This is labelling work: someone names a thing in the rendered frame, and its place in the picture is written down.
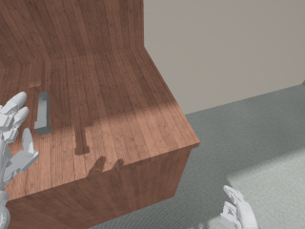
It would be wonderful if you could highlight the robot left forearm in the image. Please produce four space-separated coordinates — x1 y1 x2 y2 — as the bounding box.
0 190 10 229

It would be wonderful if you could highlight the robot left hand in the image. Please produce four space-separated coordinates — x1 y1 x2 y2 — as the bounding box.
0 92 39 191

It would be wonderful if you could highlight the counter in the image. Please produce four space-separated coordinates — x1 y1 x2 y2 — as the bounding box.
0 0 200 229

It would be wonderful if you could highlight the robot right hand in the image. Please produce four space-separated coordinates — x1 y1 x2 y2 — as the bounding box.
220 185 259 229

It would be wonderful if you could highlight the tap lever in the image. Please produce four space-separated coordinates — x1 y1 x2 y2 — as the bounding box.
34 91 51 135

